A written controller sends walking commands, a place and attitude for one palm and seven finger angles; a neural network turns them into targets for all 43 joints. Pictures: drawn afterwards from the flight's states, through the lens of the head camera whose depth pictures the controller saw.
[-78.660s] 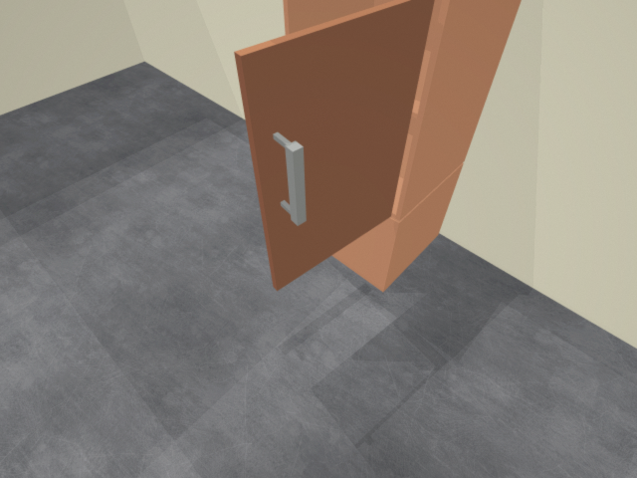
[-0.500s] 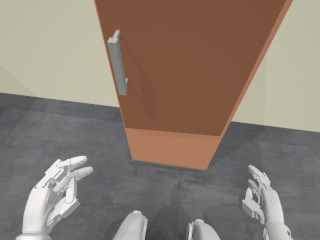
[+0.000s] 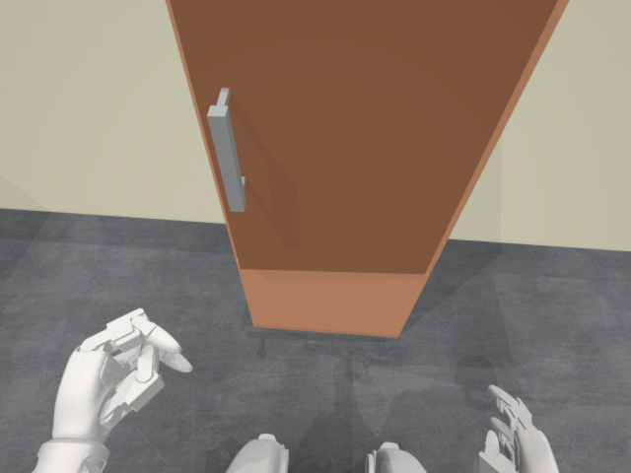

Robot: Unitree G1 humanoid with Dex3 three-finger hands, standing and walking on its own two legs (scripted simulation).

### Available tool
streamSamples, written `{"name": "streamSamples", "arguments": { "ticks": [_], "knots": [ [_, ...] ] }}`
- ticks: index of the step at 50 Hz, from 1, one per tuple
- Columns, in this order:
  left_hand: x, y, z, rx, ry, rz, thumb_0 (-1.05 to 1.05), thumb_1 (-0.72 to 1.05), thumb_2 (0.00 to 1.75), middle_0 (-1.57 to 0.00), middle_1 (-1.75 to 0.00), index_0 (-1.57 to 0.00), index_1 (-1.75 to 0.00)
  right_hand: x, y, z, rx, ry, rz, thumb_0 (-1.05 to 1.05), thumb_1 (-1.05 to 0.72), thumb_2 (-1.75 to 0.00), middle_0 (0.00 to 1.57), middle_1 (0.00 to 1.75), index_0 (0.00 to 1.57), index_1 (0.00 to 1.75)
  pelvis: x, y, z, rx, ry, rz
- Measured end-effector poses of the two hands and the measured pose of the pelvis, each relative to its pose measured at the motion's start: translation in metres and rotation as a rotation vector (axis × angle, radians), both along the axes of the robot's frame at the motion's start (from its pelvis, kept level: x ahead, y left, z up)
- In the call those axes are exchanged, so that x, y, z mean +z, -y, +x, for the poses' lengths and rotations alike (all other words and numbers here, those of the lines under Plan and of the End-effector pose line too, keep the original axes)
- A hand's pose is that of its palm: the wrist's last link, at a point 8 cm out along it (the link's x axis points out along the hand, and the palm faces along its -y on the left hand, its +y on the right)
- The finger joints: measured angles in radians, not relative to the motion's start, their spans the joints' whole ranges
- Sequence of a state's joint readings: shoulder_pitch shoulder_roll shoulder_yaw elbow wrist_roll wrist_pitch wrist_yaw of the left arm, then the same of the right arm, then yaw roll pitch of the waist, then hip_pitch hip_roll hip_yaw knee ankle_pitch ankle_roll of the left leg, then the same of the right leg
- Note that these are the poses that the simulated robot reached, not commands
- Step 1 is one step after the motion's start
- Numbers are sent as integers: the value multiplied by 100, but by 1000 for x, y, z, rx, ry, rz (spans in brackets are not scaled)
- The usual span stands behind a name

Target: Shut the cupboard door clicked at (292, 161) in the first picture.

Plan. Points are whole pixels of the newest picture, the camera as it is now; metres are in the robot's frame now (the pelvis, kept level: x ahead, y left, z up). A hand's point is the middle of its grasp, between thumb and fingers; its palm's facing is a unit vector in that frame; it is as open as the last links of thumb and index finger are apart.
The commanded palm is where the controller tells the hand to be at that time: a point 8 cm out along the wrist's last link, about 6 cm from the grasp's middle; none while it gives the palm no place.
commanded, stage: raise the hand and make a fist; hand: left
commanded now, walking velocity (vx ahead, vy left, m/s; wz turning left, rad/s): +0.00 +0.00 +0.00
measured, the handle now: (231, 154) +0.51 +0.16 +0.10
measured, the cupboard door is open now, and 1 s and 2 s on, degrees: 3 3 3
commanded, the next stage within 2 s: bring the fist close to the handle in 0.90 s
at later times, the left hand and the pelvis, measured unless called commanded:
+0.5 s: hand (152, 336) +0.24 +0.19 +0.10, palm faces +0.05 -1.00 -0.05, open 3.1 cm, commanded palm +0.21 +0.24 +0.10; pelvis +0.02 +0.00 +0.02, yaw +1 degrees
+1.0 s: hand (170, 338) +0.24 +0.17 +0.10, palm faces +0.05 -1.00 -0.05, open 3.1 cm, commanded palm +0.22 +0.22 +0.10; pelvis +0.01 -0.02 +0.03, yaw +0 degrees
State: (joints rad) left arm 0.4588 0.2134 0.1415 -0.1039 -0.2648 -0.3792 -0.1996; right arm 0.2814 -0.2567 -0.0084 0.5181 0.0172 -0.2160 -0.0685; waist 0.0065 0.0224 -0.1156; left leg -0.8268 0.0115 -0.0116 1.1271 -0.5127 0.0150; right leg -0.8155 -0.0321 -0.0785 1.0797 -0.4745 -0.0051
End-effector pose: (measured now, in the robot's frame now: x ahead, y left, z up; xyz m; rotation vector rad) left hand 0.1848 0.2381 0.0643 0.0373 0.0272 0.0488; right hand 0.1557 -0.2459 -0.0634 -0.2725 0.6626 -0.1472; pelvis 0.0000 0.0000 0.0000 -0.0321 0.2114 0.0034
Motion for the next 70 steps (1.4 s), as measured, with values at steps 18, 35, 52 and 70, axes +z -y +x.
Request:
{"name": "streamSamples", "arguments": {
  "ticks": [18, 35, 52, 70],
  "knots": [
    [28, -4, 20, 5, 16, 8, 2, 90, 90, -126, -145, -126, -146, 25, -33, 38, 89, 71, 69, 1, -90, -90, 21, 30, 21, 30, 16, -1, 13, 10, 39, -6],
    [41, 8, 34, -7, 13, 5, 2, 90, 90, -130, -150, -130, -150, 22, 2, 12, 22, 9, 52, 1, -90, -90, 21, 30, 21, 30, 26, 12, 16, 2, 62, 14],
    [39, 16, 30, -2, 25, 6, 2, 90, 90, -130, -150, -130, -150, 21, 4, 22, 41, 33, 64, 1, -90, -90, 21, 30, 21, 30, 25, 19, 13, 3, 63, 22],
    [37, 27, 101, -32, 41, -27, 2, 90, 90, -131, -150, -130, -150, 13, 1, 7, 14, -36, 65, 1, -90, -90, 21, 30, 21, 30, 27, 14, 11, -4, 53, 24]
  ]
}}
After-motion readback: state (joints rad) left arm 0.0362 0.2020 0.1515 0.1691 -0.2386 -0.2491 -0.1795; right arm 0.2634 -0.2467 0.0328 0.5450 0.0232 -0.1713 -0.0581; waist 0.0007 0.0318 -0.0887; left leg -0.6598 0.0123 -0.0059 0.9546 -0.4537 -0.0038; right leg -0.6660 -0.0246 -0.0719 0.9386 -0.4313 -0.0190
